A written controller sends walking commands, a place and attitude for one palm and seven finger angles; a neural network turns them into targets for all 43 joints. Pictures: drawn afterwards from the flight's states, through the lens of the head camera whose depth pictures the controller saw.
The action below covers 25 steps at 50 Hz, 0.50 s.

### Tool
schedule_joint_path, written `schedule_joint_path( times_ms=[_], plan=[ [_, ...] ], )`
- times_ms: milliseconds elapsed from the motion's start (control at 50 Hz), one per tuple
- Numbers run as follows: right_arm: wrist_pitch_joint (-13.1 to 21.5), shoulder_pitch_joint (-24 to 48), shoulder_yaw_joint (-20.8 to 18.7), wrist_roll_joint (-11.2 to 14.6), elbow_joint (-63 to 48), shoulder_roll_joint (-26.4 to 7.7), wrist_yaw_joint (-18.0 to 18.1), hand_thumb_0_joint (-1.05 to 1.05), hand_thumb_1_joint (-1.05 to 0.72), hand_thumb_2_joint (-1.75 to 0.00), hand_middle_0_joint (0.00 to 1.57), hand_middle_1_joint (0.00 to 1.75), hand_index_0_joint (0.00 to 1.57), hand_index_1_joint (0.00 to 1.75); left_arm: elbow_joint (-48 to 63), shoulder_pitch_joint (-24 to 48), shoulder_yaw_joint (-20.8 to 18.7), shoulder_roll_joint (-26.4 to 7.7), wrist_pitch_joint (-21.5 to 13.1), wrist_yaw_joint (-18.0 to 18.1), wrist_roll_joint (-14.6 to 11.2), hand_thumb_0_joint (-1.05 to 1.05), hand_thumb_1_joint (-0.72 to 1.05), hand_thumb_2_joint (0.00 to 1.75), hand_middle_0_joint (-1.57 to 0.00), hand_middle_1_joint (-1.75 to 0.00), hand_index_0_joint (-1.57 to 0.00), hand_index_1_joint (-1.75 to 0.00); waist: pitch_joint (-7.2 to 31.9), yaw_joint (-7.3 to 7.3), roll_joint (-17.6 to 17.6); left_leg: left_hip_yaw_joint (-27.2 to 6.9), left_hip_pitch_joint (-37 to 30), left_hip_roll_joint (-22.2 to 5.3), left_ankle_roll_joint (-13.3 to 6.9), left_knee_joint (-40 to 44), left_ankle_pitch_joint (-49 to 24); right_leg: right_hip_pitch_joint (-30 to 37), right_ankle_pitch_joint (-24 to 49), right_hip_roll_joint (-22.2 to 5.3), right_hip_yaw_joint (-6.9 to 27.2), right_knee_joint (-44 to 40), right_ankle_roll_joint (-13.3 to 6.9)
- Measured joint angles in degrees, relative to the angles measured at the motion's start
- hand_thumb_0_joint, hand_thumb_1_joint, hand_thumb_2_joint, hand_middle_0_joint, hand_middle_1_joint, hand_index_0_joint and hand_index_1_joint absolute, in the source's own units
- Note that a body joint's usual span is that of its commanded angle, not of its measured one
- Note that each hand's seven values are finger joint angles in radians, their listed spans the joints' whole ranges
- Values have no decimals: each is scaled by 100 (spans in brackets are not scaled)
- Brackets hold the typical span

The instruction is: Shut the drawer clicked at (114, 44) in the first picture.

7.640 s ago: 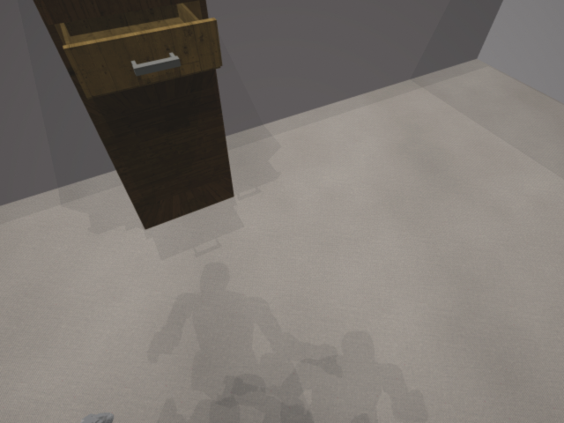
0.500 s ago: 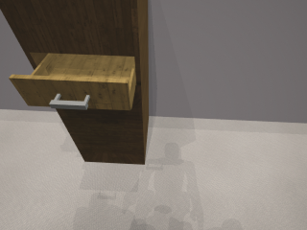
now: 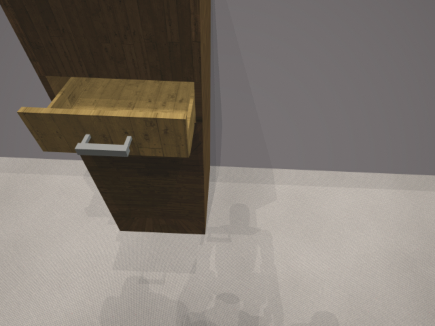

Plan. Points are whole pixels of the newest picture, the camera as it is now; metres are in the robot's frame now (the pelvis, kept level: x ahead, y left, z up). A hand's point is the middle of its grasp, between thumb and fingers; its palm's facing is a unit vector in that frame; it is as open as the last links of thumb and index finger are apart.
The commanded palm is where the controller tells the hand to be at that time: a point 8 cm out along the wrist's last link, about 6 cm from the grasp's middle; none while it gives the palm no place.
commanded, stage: look again from close up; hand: left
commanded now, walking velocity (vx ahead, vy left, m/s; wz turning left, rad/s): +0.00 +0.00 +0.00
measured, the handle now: (105, 144) +0.49 +0.31 +0.03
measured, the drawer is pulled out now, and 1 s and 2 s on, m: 0.15 0.15 0.15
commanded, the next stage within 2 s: shuffle to correct the standing spot in 0.50 s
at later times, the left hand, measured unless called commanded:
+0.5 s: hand out of the picture +0.03 +0.22 -0.18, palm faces +0.02 -0.98 -0.21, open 7.3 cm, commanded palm none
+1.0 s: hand out of the picture +0.04 +0.22 -0.19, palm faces +0.03 -0.98 -0.22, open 7.4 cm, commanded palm none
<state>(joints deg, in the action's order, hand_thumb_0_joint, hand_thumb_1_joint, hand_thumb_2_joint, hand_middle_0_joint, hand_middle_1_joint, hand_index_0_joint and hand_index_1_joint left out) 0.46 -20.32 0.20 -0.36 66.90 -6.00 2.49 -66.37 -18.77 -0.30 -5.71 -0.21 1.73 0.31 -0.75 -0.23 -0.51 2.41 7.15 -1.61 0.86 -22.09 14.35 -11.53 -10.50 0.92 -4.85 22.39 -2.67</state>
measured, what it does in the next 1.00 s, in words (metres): shifts its weight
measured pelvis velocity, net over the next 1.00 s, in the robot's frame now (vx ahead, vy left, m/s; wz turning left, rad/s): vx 0.03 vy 0.04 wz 0.01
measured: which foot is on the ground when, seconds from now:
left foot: down 0.00-1.00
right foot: down 0.00-1.00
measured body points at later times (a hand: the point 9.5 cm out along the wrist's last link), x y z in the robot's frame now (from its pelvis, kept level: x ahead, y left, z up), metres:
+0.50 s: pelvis +0.01 +0.05 -0.01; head +0.02 +0.04 +0.44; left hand +0.03 +0.28 -0.16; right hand +0.01 -0.17 -0.17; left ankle -0.03 +0.13 -0.74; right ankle +0.02 -0.09 -0.74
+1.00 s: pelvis +0.03 +0.04 -0.01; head +0.03 +0.05 +0.44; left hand +0.04 +0.28 -0.17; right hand +0.06 -0.20 -0.16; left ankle -0.03 +0.13 -0.74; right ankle +0.02 -0.09 -0.74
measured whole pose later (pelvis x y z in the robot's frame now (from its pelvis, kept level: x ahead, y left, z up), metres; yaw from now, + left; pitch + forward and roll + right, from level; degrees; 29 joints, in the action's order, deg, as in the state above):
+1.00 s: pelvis +0.03 +0.04 -0.01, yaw +0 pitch -1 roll +0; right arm 0.6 -15.3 -0.4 -0.4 58.7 -10.7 2.0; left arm -58.9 -17.4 0.2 -10.2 -0.4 2.7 0.7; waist -0.9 0.4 -0.1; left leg 2.9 8.6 1.4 -2.6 -32.2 22.4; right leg -13.3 -18.5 -2.6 -3.9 33.2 0.8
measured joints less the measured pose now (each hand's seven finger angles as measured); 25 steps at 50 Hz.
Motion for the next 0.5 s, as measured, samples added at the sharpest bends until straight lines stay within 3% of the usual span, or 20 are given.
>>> schedule_joint_path(
  times_ms=[60, 140, 300, 500],
  plan=[
    [-18, 47, 8, 13, -115, -48, -52, 0, -91, -90, 20, 30, 20, 29, 63, 32, 57, 28, -103, 79, 36, 0, 91, 90, -20, -30, -20, -30, -36, -1, 97, -7, 228, -46, -15, -372, 181, -100, -21, 31, -12, 94, 37],
    [-15, 102, -6, -39, -448, -141, -131, 0, -91, -90, 20, 30, 20, 29, 180, 26, 68, -26, -150, 60, 73, 0, 91, 90, -20, -30, -20, -30, -25, 129, 209, -35, 511, -25, -114, -879, 398, -324, -215, -8, -23, 481, 79],
    [116, 58, 106, -50, -525, -150, -89, 1, -92, -90, 20, 30, 20, 29, 321, 255, 47, -281, -104, 34, 31, 1, 92, 90, -20, -30, -20, -30, 82, 79, 173, 44, 249, 261, -303, -665, 426, -232, -378, -287, 75, 644, 280],
    [155, 232, 135, -42, -415, -231, -75, 1, -91, -90, 20, 30, 20, 30, 367, 407, 45, -326, -48, 41, 21, 0, 92, 90, -20, -30, -20, -30, -62, 52, 114, 134, -28, 420, -412, -348, 330, -87, -384, -425, 182, 571, 400]
  ],
)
